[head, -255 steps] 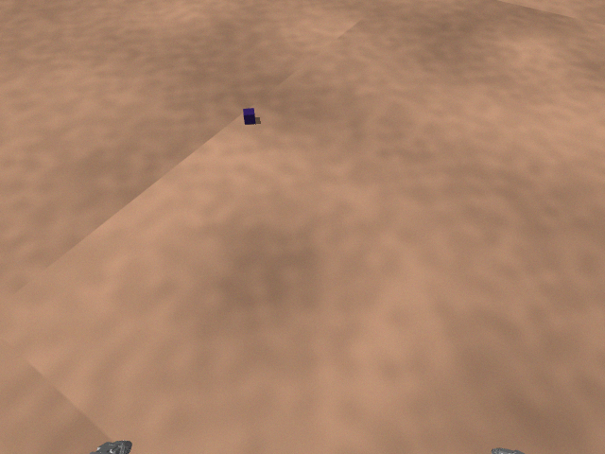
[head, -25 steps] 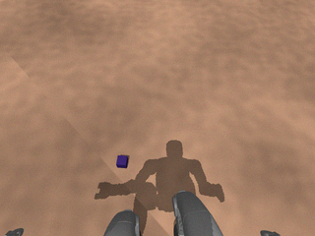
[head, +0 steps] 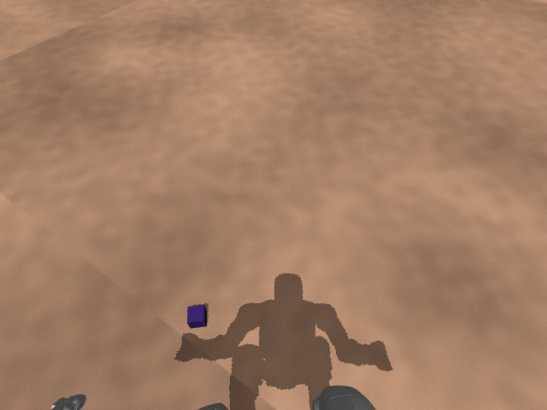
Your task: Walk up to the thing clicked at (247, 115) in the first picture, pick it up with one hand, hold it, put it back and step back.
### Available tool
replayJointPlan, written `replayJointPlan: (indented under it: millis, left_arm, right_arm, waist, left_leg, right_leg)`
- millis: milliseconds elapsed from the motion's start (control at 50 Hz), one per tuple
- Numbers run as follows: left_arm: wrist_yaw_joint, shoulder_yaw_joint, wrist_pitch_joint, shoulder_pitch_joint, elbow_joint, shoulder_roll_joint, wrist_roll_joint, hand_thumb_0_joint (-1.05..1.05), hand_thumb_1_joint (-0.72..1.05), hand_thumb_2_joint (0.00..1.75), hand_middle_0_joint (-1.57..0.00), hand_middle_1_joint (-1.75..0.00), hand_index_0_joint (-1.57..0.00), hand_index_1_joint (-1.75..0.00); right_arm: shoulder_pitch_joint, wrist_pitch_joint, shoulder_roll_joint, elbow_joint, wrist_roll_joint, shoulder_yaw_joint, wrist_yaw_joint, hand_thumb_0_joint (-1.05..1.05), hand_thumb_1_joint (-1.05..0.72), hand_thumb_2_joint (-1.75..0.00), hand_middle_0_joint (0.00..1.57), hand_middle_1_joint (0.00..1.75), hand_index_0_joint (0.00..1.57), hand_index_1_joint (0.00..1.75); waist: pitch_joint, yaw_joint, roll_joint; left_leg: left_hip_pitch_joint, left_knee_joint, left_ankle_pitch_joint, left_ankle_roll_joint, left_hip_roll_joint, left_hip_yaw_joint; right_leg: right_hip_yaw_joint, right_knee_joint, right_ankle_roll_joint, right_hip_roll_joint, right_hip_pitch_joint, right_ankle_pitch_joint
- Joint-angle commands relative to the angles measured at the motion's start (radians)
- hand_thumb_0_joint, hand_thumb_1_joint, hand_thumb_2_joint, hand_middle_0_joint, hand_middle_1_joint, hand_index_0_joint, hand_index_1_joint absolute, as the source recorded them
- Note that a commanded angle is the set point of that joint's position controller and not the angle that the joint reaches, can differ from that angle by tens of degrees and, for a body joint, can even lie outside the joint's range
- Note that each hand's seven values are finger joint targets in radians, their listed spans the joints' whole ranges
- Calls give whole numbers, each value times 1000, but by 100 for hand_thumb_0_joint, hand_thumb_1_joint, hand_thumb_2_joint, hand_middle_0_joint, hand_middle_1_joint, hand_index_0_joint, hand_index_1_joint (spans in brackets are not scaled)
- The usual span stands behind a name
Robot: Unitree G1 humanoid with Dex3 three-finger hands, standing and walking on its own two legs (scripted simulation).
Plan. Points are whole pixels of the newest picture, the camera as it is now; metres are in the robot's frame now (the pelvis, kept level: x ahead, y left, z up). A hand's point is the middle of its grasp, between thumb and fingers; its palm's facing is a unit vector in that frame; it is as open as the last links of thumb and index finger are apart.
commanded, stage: walk up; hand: left
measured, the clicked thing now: (197, 316) +0.50 +0.27 -0.73
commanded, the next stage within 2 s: stand in 1.64 s
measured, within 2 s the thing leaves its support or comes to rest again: neither
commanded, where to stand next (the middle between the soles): +0.14 +0.00 m, yaw +4 degrees
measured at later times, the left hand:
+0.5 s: hand out of the picture +0.11 +0.27 -0.16, palm faces +0.06 -0.92 -0.38, open 7.4 cm
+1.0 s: hand out of the picture +0.14 +0.27 -0.13, palm faces +0.05 -0.92 -0.39, open 7.4 cm
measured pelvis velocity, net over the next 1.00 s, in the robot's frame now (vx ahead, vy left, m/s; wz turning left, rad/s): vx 0.05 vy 0.00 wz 0.05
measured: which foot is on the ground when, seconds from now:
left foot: down 0.00-0.06, up 0.08-0.38, down 0.40-1.00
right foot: up 0.00-0.02, down 0.04-1.00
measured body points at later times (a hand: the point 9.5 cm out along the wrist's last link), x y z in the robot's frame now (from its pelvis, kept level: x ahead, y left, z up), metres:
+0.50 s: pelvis +0.05 +0.00 -0.01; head +0.10 +0.01 +0.44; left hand +0.11 +0.32 -0.13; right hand +0.14 -0.30 -0.13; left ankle +0.06 +0.14 -0.73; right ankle +0.03 -0.13 -0.72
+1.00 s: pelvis +0.05 +0.00 +0.01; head +0.08 -0.01 +0.46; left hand +0.13 +0.32 -0.11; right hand +0.18 -0.29 -0.13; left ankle +0.06 +0.14 -0.73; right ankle +0.05 -0.14 -0.73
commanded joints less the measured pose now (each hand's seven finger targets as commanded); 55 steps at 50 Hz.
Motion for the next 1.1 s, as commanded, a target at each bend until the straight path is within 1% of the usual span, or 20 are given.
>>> replayJointPlan:
  millis: [0, 20, 40, 60, 120, 160, 240, 360, 400, 420, 440, 460, 480, 500, 560, 580, 620, 680, 880, 1080]
  left_arm:
    - [28, 76, -17, 182, 16, 196, 10, 0, 90, 90, -20, -30, -20, -30]
    - [35, 92, -23, 187, 1, 263, 23, 0, 90, 90, -20, -30, -20, -30]
    - [43, 87, -33, 104, -44, 299, 32, 0, 90, 90, -20, -30, -20, -30]
    - [51, 86, -33, 33, -60, 321, 23, 0, 90, 90, -20, -30, -20, -30]
    - [47, 71, -46, -34, -65, 254, 16, 0, 90, 90, -20, -30, -20, -30]
    - [39, 65, -48, -48, -68, 229, 11, 0, 90, 90, -20, -30, -20, -30]
    - [28, 67, -44, -61, -70, 217, 14, 0, 90, 90, -20, -30, -20, -30]
    - [29, 59, -11, -24, -35, 208, -11, 0, 90, 90, -20, -30, -20, -30]
    - [31, 39, -2, -53, -50, 164, -20, 0, 90, 90, -20, -30, -20, -30]
    - [30, 24, -4, -52, -63, 121, -28, 0, 90, 90, -20, -30, -20, -30]
    - [35, 21, 6, -62, -27, 114, -38, 0, 90, 90, -20, -30, -20, -30]
    - [39, 21, 6, -73, -9, 133, -27, 0, 90, 90, -20, -30, -20, -30]
    - [37, 18, 3, -83, -4, 132, -23, 0, 90, 90, -20, -30, -20, -30]
    - [31, 16, 0, -72, 7, 131, -21, 0, 90, 90, -20, -30, -20, -30]
    - [31, 20, -17, -56, 50, 173, -14, 0, 90, 90, -20, -30, -20, -30]
    - [35, 24, -21, -69, 60, 195, -12, 0, 90, 90, -20, -30, -20, -30]
    - [32, 17, -14, -161, 58, 211, -17, 0, 90, 90, -20, -30, -20, -30]
    - [28, -5, -3, -173, 84, 143, -19, 0, 90, 90, -20, -30, -20, -30]
    - [16, -4, -11, -236, 143, 156, -9, 0, 90, 90, -20, -30, -20, -30]
    - [8, 6, -1, -264, 156, 154, -1, 0, 90, 90, -20, -30, -20, -30]
  right_arm:
    - [-99, 7, -145, -83, 10, -31, -3, 0, -90, -90, 20, 30, 20, 30]
    - [-99, 10, -103, -98, 15, -17, -5, 0, -90, -90, 20, 30, 20, 30]
    - [-82, 19, -113, -83, 18, -13, -11, 0, -90, -90, 20, 30, 20, 30]
    - [-84, 17, -173, -76, 20, -32, -13, 0, -90, -90, 20, 30, 20, 30]
    - [-22, 5, -199, -10, 39, -45, -14, 0, -90, -90, 20, 30, 20, 30]
    - [19, 5, -189, 25, 41, -42, -16, 0, -90, -90, 20, 30, 20, 30]
    - [-26, 6, -173, 26, 31, -36, -20, 0, -90, -90, 20, 30, 20, 30]
    - [-66, -30, -129, 46, 36, -20, -32, 0, -90, -90, 20, 30, 20, 30]
    - [-35, -46, -167, 73, 28, -36, -41, 0, -90, -90, 20, 30, 20, 30]
    - [-25, -53, -223, 73, 19, -48, -44, 0, -90, -90, 20, 30, 20, 30]
    - [-57, -54, -240, 73, 38, -42, -43, 0, -90, -90, 20, 30, 20, 30]
    - [-106, -47, -224, 69, 42, -35, -42, 0, -90, -90, 20, 30, 20, 30]
    - [-136, -42, -202, 67, 41, -24, -41, 0, -90, -90, 20, 30, 20, 30]
    - [-165, -38, -183, 63, 38, -13, -41, 0, -90, -90, 20, 30, 20, 30]
    - [-213, -37, -151, 71, 56, 7, -42, 0, -90, -90, 20, 30, 20, 30]
    - [-210, -35, -137, 79, 58, 11, -42, 0, -90, -90, 20, 30, 20, 30]
    - [-172, -29, -143, 119, 50, 4, -44, 0, -90, -90, 20, 30, 20, 30]
    - [-263, -37, -173, 133, 47, 7, -38, 0, -90, -90, 20, 30, 20, 30]
    - [-320, -27, -141, 178, 48, 16, -27, 0, -90, -90, 20, 30, 20, 30]
    - [-312, -18, -131, 207, 35, 16, -20, 0, -90, -90, 20, 30, 20, 30]
  waist:
    - [-9, 127, -31]
    - [28, 142, -224]
    - [77, 108, -146]
    - [135, 91, -66]
    - [79, 57, -68]
    - [8, 49, -132]
    - [-2, 70, -199]
    - [-94, 86, -195]
    - [-161, 61, -83]
    - [-208, 52, 72]
    - [-203, 61, 121]
    - [-181, 75, 150]
    - [-177, 78, 161]
    - [-171, 89, 161]
    - [-178, 100, 101]
    - [-169, 94, 72]
    - [-140, 47, 47]
    - [-106, 81, 69]
    - [-166, 65, -28]
    - [-108, 64, -42]
  left_leg:
    - [-330, -26, -394, 43, 95, -151]
    - [-438, 216, -341, -14, -10, -78]
    - [-435, 364, -256, -40, -57, -238]
    - [-411, 413, -214, -32, -41, -295]
    - [-310, 367, -136, -27, -38, -387]
    - [-236, 333, -111, -40, -62, -358]
    - [-161, 236, -102, -53, -62, -279]
    - [-36, -63, 70, -27, -101, -142]
    - [127, -134, 343, 10, -38, -240]
    - [239, -133, 507, 72, 98, -433]
    - [208, -106, 529, 180, 187, -555]
    - [139, -112, 507, 204, 206, -552]
    - [112, -108, 480, 183, 169, -481]
    - [94, -107, 442, 140, 127, -414]
    - [-12, 14, 469, 4, 16, -286]
    - [-41, 29, 439, -17, 2, -278]
    - [53, -68, 300, -6, 0, -288]
    - [41, -158, 374, 29, 79, -364]
    - [142, -186, 315, -12, 22, -276]
    - [126, -258, 203, -28, 7, -277]
  right_leg:
    - [54, -215, -29, 26, 297, 0]
    - [397, -420, -96, -147, 257, -273]
    - [665, -560, -167, -317, 106, -493]
    - [679, -590, -202, -350, 22, -514]
    - [452, -485, -135, -252, 60, -148]
    - [309, -437, -102, -195, 98, 21]
    - [212, -378, -129, -197, 72, 227]
    - [90, -111, -102, -167, 204, 779]
    - [55, 14, -47, -129, 118, 646]
    - [9, 120, -4, -50, -18, 446]
    - [6, 79, 13, 6, -23, 180]
    - [29, 31, 1, -2, 17, -59]
    - [46, -36, -5, -6, 40, -102]
    - [45, -80, -3, -12, 59, -65]
    - [115, -216, -22, -93, 240, 458]
    - [173, -227, -50, -144, 258, 532]
    - [154, -186, -64, -149, 123, 460]
    - [40, -206, 6, -52, 152, 329]
    - [85, -363, 8, -99, 221, 371]
    - [87, -461, 17, -98, 222, 214]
